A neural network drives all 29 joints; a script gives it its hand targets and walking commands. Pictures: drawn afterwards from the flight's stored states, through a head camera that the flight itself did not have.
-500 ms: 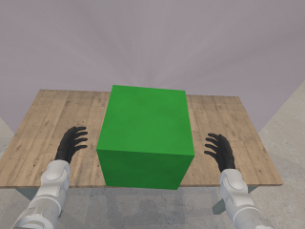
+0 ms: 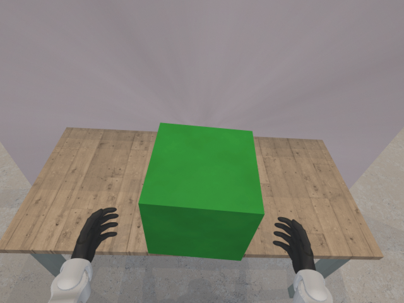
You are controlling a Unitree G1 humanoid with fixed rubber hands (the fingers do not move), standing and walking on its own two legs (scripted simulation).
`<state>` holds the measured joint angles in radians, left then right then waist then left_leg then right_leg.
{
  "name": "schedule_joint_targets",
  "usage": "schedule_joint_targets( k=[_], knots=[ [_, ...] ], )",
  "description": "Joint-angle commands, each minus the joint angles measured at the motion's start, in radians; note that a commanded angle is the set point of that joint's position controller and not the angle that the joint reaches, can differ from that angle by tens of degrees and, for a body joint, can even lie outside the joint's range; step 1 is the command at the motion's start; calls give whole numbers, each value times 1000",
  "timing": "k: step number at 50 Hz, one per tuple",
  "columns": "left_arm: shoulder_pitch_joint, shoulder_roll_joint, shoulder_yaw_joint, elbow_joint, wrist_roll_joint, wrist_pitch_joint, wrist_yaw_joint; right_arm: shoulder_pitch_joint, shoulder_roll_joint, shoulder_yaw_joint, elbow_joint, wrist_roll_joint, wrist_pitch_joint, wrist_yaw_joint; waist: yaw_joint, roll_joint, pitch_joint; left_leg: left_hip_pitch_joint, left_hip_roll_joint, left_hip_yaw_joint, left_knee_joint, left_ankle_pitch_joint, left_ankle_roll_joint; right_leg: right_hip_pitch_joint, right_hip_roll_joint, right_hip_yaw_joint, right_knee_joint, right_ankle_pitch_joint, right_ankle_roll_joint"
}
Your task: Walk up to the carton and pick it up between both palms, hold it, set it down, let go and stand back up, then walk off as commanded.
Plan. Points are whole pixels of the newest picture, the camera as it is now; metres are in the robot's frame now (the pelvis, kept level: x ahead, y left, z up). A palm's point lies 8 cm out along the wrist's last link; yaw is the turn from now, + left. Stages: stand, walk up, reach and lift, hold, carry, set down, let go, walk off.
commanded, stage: set down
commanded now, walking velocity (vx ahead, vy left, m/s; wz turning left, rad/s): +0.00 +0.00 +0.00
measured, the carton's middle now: (200, 191) +0.42 +0.00 -0.07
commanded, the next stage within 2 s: let go in 1.18 s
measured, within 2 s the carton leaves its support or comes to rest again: neither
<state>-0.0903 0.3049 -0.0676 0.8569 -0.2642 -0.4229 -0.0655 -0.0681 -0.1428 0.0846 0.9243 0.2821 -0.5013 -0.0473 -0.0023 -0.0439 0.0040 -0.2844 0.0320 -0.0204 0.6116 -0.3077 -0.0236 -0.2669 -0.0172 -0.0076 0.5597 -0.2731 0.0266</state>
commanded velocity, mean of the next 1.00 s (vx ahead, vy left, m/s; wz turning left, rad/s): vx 0.00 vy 0.00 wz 0.00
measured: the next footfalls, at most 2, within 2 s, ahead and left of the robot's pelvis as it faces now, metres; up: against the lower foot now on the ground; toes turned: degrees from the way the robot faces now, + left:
none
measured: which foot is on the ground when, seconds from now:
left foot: down 0.00-1.00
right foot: down 0.00-1.00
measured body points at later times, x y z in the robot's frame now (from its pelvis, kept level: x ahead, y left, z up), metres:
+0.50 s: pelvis +0.02 +0.00 +0.01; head +0.01 +0.02 +0.46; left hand +0.21 +0.23 -0.07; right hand +0.20 -0.22 -0.07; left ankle +0.01 +0.13 -0.73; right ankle +0.02 -0.14 -0.73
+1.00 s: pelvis +0.04 +0.00 +0.01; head +0.02 +0.02 +0.46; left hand +0.21 +0.22 -0.08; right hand +0.20 -0.23 -0.07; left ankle +0.01 +0.13 -0.73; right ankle +0.02 -0.14 -0.73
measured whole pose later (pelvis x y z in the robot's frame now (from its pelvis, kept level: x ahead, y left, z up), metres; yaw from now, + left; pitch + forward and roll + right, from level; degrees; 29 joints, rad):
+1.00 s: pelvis +0.04 +0.00 +0.01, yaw -2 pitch -6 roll -1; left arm 0.19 0.19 0.00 0.63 -0.02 -0.04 0.00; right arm 0.14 -0.17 -0.02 0.86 0.05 -0.32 0.02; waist 0.03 -0.01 0.06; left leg -0.02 0.05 0.02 0.43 -0.29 -0.02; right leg -0.02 -0.01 0.03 0.37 -0.24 0.03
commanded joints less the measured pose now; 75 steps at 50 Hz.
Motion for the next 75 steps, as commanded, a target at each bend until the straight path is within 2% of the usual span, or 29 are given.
schedule_joint_targets(
  k=[1,3,4,5,6,7,8,9,10,11,12,13,16,20,21,22,23,29,33,34,38,40,48,51,56,59,68,73,75],
  knots=[
    [-104,112,48,-140,24,-26,13,-105,-127,-82,-126,-26,-58,2,-3,100,-132,67,-37,7,-151,227,-49,69,41,17,-125,69,-48],
    [-188,130,50,-165,11,-33,34,-186,-138,-119,-172,-56,-69,9,5,110,-180,33,-37,6,-151,190,-51,47,43,14,-115,36,-49],
    [-95,68,33,-113,45,-15,51,-120,-151,-112,-71,-57,-60,32,8,145,-117,61,-25,-9,-172,183,-60,27,50,-1,-120,9,-62],
    [-167,121,54,-196,20,-35,58,-185,-130,-131,-175,-73,-66,29,29,112,-184,39,-34,11,-163,170,-55,56,39,15,-130,21,-57],
    [-166,117,38,-211,10,-48,66,-164,-135,-137,-181,-72,-67,34,8,103,-192,23,-32,9,-169,156,-49,66,38,12,-113,38,-53],
    [-181,121,38,-221,3,-53,71,-171,-137,-128,-185,-77,-62,40,18,110,-205,14,-29,17,-166,161,-50,80,41,17,-104,44,-51],
    [-298,175,39,-251,-39,-68,70,-265,-134,-137,-278,-84,-59,32,9,72,-248,-47,-37,37,-149,113,-34,88,26,41,-97,57,-40],
    [-209,131,25,-212,-18,-65,81,-203,-147,-123,-223,-75,-52,44,22,96,-222,-28,-27,26,-162,119,-34,74,32,35,-84,52,-41],
    [-274,160,21,-200,-43,-58,74,-249,-127,-110,-246,-82,-36,38,7,70,-230,-80,-31,34,-157,73,-25,97,23,53,-91,48,-39],
    [-106,83,8,-144,8,-40,78,-122,-149,-94,-126,-79,-23,54,2,98,-146,-38,-17,8,-182,93,-33,100,38,37,-83,32,-47],
    [-92,100,25,-171,13,-35,66,-90,-128,-78,-141,-80,-19,46,20,81,-150,-22,-22,31,-175,120,-31,128,30,56,-103,61,-46],
    [-155,127,24,-157,-6,-28,53,-128,-133,-67,-138,-75,-10,37,-1,60,-144,-54,-30,46,-169,104,-23,140,25,62,-101,55,-43],
    [11,67,50,-114,73,31,42,-14,-136,-53,-15,-89,3,40,18,93,-94,29,-34,48,-184,196,-41,160,42,45,-131,77,-50],
    [114,51,85,-119,133,98,36,46,-134,-66,-3,-122,11,33,20,87,-47,102,-46,66,-189,270,-52,178,51,27,-176,105,-53],
    [74,83,91,-182,116,92,35,25,-117,-78,-85,-123,4,24,24,69,-85,100,-49,71,-187,274,-46,186,43,34,-183,113,-48],
    [88,71,90,-162,135,110,43,22,-134,-90,-52,-134,9,29,20,87,-65,116,-50,67,-194,280,-52,172,51,18,-181,108,-49],
    [62,89,89,-231,116,103,43,18,-115,-95,-127,-136,5,23,22,64,-86,107,-50,74,-194,289,-51,185,45,25,-188,130,-47],
    [105,98,94,-351,126,111,63,63,-121,-115,-242,-168,7,29,36,55,-104,103,-48,86,-195,345,-53,205,50,36,-183,225,-45],
    [156,90,96,-311,151,157,51,117,-112,-102,-195,-184,38,26,34,73,-41,106,-52,96,-206,321,-51,213,47,46,-194,227,-40],
    [147,73,89,-268,163,185,45,106,-116,-105,-139,-189,58,28,16,79,-13,120,-49,88,-218,310,-50,206,49,39,-204,192,-44],
    [165,59,93,-342,164,219,48,120,-130,-114,-200,-196,75,33,32,82,-33,147,-43,96,-224,348,-53,217,59,27,-218,188,-49],
    [184,13,90,-275,213,276,58,105,-146,-130,-97,-216,112,52,33,124,15,188,-35,85,-243,355,-68,189,70,12,-241,125,-64],
    [188,-15,103,-387,244,349,79,130,-157,-140,-190,-229,145,65,35,100,0,222,-45,90,-255,445,-70,236,86,-1,-259,239,-59],
    [200,-31,113,-355,262,394,71,138,-156,-138,-187,-242,164,59,28,64,27,244,-47,91,-266,428,-65,235,81,-5,-272,253,-53],
    [192,-15,130,-441,265,399,70,164,-141,-134,-286,-265,169,47,35,39,6,232,-55,105,-277,401,-53,280,65,3,-267,325,-41],
    [180,-46,115,-369,295,452,67,162,-141,-143,-211,-285,206,47,24,87,66,265,-48,102,-295,363,-51,233,67,-6,-285,234,-42],
    [220,-20,129,-449,280,467,59,228,-126,-130,-348,-297,209,32,29,34,23,286,-48,127,-276,399,-35,249,64,-4,-282,323,-29],
    [209,-38,122,-418,307,499,61,203,-152,-141,-288,-302,224,38,35,65,42,307,-46,116,-278,400,-38,220,67,-9,-281,317,-26],
    [220,-38,123,-439,295,499,58,216,-143,-137,-308,-300,224,36,30,40,30,320,-46,125,-274,413,-35,208,66,-14,-281,336,-24]
  ],
)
